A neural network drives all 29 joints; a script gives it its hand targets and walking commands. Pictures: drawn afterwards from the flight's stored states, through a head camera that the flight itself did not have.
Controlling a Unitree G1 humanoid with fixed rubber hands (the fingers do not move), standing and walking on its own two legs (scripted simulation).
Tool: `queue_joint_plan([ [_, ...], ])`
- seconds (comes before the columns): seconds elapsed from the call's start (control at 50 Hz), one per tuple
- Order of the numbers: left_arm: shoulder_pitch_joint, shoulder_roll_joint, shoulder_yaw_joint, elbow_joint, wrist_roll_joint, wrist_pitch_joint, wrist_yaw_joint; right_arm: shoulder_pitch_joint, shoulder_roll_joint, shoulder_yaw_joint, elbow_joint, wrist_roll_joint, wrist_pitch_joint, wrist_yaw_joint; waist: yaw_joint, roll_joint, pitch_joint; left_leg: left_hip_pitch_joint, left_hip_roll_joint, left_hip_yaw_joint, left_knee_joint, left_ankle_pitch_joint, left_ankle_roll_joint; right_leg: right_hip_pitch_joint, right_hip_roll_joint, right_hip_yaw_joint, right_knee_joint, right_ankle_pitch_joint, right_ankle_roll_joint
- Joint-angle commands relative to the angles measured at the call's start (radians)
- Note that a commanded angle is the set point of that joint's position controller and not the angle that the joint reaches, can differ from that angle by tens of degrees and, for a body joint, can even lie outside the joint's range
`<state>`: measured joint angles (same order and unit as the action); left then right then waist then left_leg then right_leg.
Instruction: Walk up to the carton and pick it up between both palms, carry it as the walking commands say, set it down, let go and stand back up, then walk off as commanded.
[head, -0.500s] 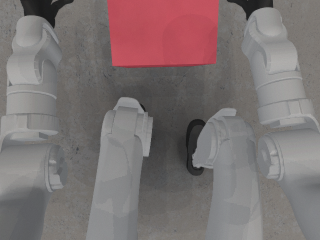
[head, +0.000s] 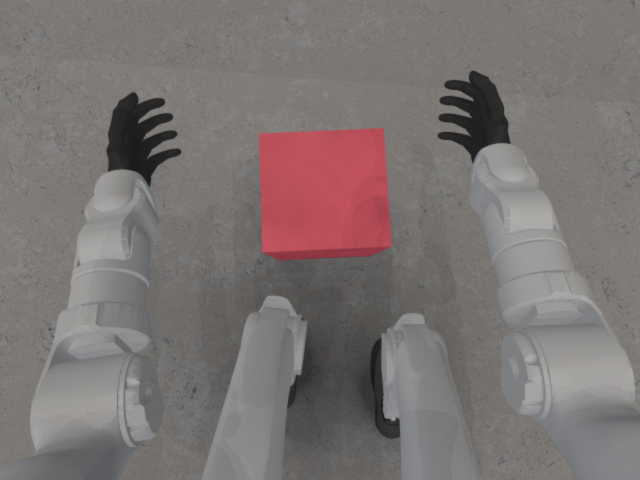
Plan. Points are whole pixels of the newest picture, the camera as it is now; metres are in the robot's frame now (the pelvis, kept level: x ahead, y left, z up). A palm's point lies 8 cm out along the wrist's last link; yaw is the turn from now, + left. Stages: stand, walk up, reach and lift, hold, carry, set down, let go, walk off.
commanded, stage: set down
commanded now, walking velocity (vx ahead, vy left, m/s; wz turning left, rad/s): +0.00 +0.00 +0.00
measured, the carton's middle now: (323, 203) +0.48 +0.05 -0.41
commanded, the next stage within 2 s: let go in 0.42 s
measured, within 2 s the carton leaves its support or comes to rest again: neither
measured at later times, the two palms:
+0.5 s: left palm (77, 123) +0.44 +0.27 +0.02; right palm (546, 95) +0.51 -0.14 +0.02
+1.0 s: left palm out of the picture +0.28 +0.24 +0.13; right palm out of the picture +0.32 -0.21 +0.14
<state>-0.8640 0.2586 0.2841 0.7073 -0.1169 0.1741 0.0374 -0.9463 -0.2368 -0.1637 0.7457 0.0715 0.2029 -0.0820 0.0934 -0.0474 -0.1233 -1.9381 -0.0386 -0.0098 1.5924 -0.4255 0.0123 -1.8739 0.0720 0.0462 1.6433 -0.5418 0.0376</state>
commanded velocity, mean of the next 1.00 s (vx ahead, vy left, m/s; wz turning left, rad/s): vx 0.00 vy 0.00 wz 0.00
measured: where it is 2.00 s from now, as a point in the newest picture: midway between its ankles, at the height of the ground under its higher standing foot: (335, 390)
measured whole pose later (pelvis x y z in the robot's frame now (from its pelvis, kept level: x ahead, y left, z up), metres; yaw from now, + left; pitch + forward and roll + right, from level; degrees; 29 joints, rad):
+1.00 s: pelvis +0.05 +0.00 +0.21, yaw +1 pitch +17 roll -1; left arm -0.03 0.20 0.10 0.46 0.03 0.06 -0.11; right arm -0.06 -0.18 -0.12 0.44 -0.04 0.07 0.01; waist 0.05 0.01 -0.01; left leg -0.78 -0.03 -0.04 0.69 -0.21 0.01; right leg -0.72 0.04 0.06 0.70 -0.29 0.01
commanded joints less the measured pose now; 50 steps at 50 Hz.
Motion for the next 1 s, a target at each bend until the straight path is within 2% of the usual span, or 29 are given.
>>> queue_joint_plan([
  [0.0, -0.205, 0.127, -0.001, -0.110, -0.012, -0.047, -0.056, -0.240, -0.103, -0.057, -0.091, -0.061, -0.030, 0.007, 0.007, -0.002, -0.902, 0.743, -0.015, 0.086, -0.296, 0.184, -0.058, 0.541, 0.011, -0.075, -0.345, 0.120, 0.004],
  [0.02, -0.202, 0.120, -0.008, -0.127, -0.022, -0.048, -0.060, -0.244, -0.108, -0.058, -0.126, -0.074, -0.033, 0.007, -0.016, -0.024, -0.936, 0.790, -0.016, 0.074, -0.321, 0.206, -0.056, 0.587, 0.016, -0.082, -0.367, 0.143, 0.006],
  [0.08, -0.209, 0.122, -0.008, -0.145, -0.013, -0.052, -0.070, -0.248, -0.108, -0.082, -0.143, -0.074, -0.037, 0.011, -0.023, 0.005, -0.940, 0.874, -0.011, 0.057, -0.374, 0.235, -0.058, 0.615, 0.014, -0.088, -0.412, 0.170, -0.002],
  [0.14, -0.162, 0.126, 0.010, -0.166, 0.016, -0.056, -0.070, -0.212, -0.087, -0.066, -0.162, -0.068, -0.041, 0.021, 0.010, 0.015, -0.983, 0.969, -0.012, 0.049, -0.422, 0.326, -0.056, 0.673, 0.018, -0.083, -0.463, 0.237, -0.007],
  [0.16, -0.159, 0.126, 0.018, -0.179, 0.029, -0.055, -0.065, -0.205, -0.083, -0.059, -0.175, -0.053, -0.044, 0.026, 0.020, 0.043, -0.999, 1.016, -0.015, 0.044, -0.434, 0.362, -0.054, 0.679, 0.021, -0.084, -0.475, 0.258, -0.008],
  [0.18, -0.105, 0.117, 0.024, -0.170, 0.032, -0.057, -0.064, -0.171, -0.080, -0.051, -0.182, -0.060, -0.047, 0.029, 0.026, 0.009, -1.006, 1.043, -0.014, 0.040, -0.451, 0.420, -0.054, 0.701, 0.024, -0.081, -0.496, 0.303, -0.004],
  [0.2, -0.093, 0.115, 0.039, -0.176, 0.049, -0.057, -0.064, -0.164, -0.059, -0.039, -0.190, -0.046, -0.047, 0.034, 0.051, 0.039, -1.002, 1.083, -0.016, 0.041, -0.465, 0.468, -0.051, 0.692, 0.025, -0.074, -0.513, 0.328, -0.004],
  [0.24, -0.030, 0.096, 0.060, -0.162, 0.069, -0.059, -0.061, -0.086, -0.042, -0.031, -0.156, -0.058, -0.052, 0.047, 0.052, 0.021, -1.010, 1.148, -0.012, 0.029, -0.495, 0.564, -0.054, 0.713, 0.027, -0.068, -0.549, 0.389, 0.000],
  [0.28, 0.017, 0.065, 0.074, -0.129, 0.105, -0.072, -0.065, -0.052, -0.035, -0.055, -0.114, -0.072, -0.069, 0.059, 0.060, 0.051, -0.929, 1.165, -0.008, 0.016, -0.518, 0.644, -0.057, 0.646, 0.026, -0.052, -0.590, 0.410, -0.001],
  [0.3, 0.022, 0.054, 0.080, -0.125, 0.117, -0.081, -0.062, -0.024, -0.027, -0.062, -0.102, -0.085, -0.081, 0.064, 0.039, 0.055, -0.937, 1.225, -0.003, -0.002, -0.533, 0.712, -0.058, 0.620, 0.031, -0.057, -0.606, 0.435, 0.004],
  [0.34, 0.025, 0.017, 0.097, -0.073, 0.144, -0.100, -0.066, -0.009, -0.017, -0.072, -0.028, -0.099, -0.099, 0.080, 0.047, 0.069, -0.786, 1.188, 0.002, -0.009, -0.582, 0.662, -0.065, 0.565, 0.022, -0.048, -0.653, 0.381, -0.004],
  [0.36, 0.001, 0.004, 0.099, -0.115, 0.148, -0.110, -0.065, -0.024, -0.012, -0.076, -0.057, -0.104, -0.109, 0.084, 0.038, 0.086, -0.811, 1.227, 0.002, -0.011, -0.586, 0.709, -0.070, 0.567, 0.024, -0.049, -0.667, 0.413, -0.003],
  [0.38, 0.029, -0.014, 0.090, -0.108, 0.139, -0.116, -0.063, -0.007, -0.011, -0.076, -0.055, -0.126, -0.119, 0.086, 0.021, 0.060, -0.826, 1.278, 0.006, -0.034, -0.604, 0.798, -0.072, 0.565, 0.030, -0.056, -0.680, 0.463, 0.004],
  [0.42, 0.033, -0.026, 0.079, -0.133, 0.137, -0.130, -0.067, 0.004, -0.011, -0.096, -0.085, -0.147, -0.133, 0.081, -0.002, 0.077, -0.863, 1.383, 0.014, -0.052, -0.600, 0.884, -0.072, 0.548, 0.031, -0.044, -0.716, 0.493, 0.005],
  [0.46, 0.075, -0.001, 0.069, -0.158, 0.135, -0.140, -0.076, 0.044, -0.013, -0.097, -0.135, -0.174, -0.142, 0.072, -0.034, 0.052, -0.919, 1.435, 0.020, -0.068, -0.605, 0.932, -0.073, 0.612, 0.034, -0.043, -0.735, 0.539, 0.007],
  [0.48, 0.103, 0.011, 0.070, -0.163, 0.148, -0.145, -0.079, 0.065, 0.007, -0.091, -0.156, -0.175, -0.145, 0.067, -0.022, 0.031, -0.959, 1.459, 0.016, -0.073, -0.609, 0.958, -0.065, 0.653, 0.032, -0.041, -0.738, 0.578, 0.013],
  [0.52, 0.172, 0.008, 0.066, -0.181, 0.162, -0.148, -0.093, 0.153, 0.018, -0.103, -0.184, -0.193, -0.147, 0.051, -0.032, 0.039, -1.013, 1.464, 0.017, -0.065, -0.625, 0.957, -0.067, 0.721, 0.020, -0.030, -0.750, 0.648, 0.015],
  [0.54, 0.237, 0.024, 0.053, -0.198, 0.179, -0.152, -0.101, 0.214, 0.051, -0.080, -0.223, -0.202, -0.147, 0.042, -0.017, 0.014, -1.060, 1.485, 0.008, -0.061, -0.633, 0.976, -0.060, 0.826, 0.019, -0.029, -0.752, 0.698, 0.021],
  [0.56, 0.343, 0.015, 0.044, -0.231, 0.187, -0.151, -0.112, 0.322, 0.064, -0.078, -0.256, -0.211, -0.141, 0.028, -0.024, -0.007, -1.120, 1.496, 0.004, -0.046, -0.643, 0.976, -0.060, 0.933, 0.009, -0.021, -0.761, 0.782, 0.024],
  [0.58, 0.359, 0.028, 0.019, -0.252, 0.184, -0.145, -0.120, 0.339, 0.061, -0.089, -0.293, -0.217, -0.136, 0.018, -0.044, -0.006, -1.133, 1.490, 0.004, -0.045, -0.660, 0.967, -0.054, 0.966, 0.011, -0.030, -0.758, 0.810, 0.031],
  [0.62, 0.469, 0.013, -0.008, -0.300, 0.197, -0.133, -0.127, 0.445, 0.055, -0.064, -0.356, -0.216, -0.133, 0.016, -0.022, 0.031, -1.124, 1.565, 0.006, -0.036, -0.682, 0.992, -0.044, 1.009, 0.010, -0.024, -0.785, 0.802, 0.028],
  [0.64, 0.445, 0.025, -0.007, -0.339, 0.185, -0.133, -0.126, 0.436, 0.032, -0.067, -0.375, -0.212, -0.132, 0.016, -0.021, 0.038, -1.060, 1.550, 0.012, -0.037, -0.700, 0.951, -0.043, 0.977, 0.009, -0.023, -0.809, 0.759, 0.023],
  [0.66, 0.527, 0.008, -0.027, -0.344, 0.201, -0.128, -0.130, 0.511, 0.055, -0.030, -0.398, -0.198, -0.132, 0.018, 0.001, 0.050, -1.029, 1.574, 0.011, -0.031, -0.712, 0.936, -0.038, 1.044, 0.008, -0.020, -0.828, 0.742, 0.019],
  [0.7, 0.573, 0.025, -0.028, -0.371, 0.197, -0.125, -0.134, 0.550, 0.040, -0.018, -0.441, -0.180, -0.133, 0.030, 0.007, 0.051, -0.915, 1.523, 0.008, -0.021, -0.765, 0.817, -0.026, 1.120, -0.001, -0.015, -0.866, 0.664, 0.016],
  [0.72, 0.587, 0.022, -0.051, -0.385, 0.180, -0.128, -0.138, 0.567, 0.037, -0.016, -0.472, -0.174, -0.138, 0.037, -0.023, 0.024, -0.844, 1.484, 0.007, -0.019, -0.793, 0.730, -0.021, 1.147, -0.004, -0.019, -0.880, 0.623, 0.019],
  [0.76, 0.647, 0.038, -0.065, -0.415, 0.171, -0.132, -0.145, 0.620, 0.032, 0.000, -0.517, -0.158, -0.143, 0.051, -0.026, -0.001, -0.732, 1.457, 0.005, 0.000, -0.852, 0.524, -0.011, 1.233, -0.016, -0.021, -0.938, 0.473, 0.012],
  [0.86, 0.750, 0.046, -0.143, -0.364, 0.150, -0.136, -0.151, 0.768, 0.004, 0.032, -0.436, -0.112, -0.153, 0.083, -0.032, 0.027, -0.316, 1.487, 0.019, 0.006, -0.977, 0.172, -0.014, 1.284, -0.041, -0.037, -1.079, 0.105, -0.015],
  [0.92, 0.841, 0.038, -0.199, -0.340, 0.121, -0.128, -0.144, 0.908, 0.005, 0.056, -0.366, -0.095, -0.148, 0.103, -0.044, 0.045, -0.141, 1.559, 0.016, 0.002, -1.021, 0.057, -0.010, 1.352, -0.056, -0.048, -1.141, -0.005, -0.025],
  [0.98, 0.980, 0.048, -0.223, -0.389, 0.113, -0.137, -0.133, 1.023, -0.003, 0.075, -0.396, -0.090, -0.166, 0.114, -0.046, 0.055, -0.072, 1.693, 0.005, 0.007, -1.061, 0.047, -0.011, 1.422, -0.058, -0.050, -1.203, 0.001, -0.038],
])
